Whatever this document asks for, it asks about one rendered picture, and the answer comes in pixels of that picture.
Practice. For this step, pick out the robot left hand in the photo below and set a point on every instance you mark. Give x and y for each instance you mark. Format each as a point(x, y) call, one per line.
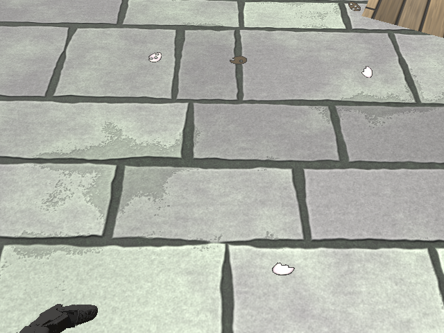
point(58, 318)

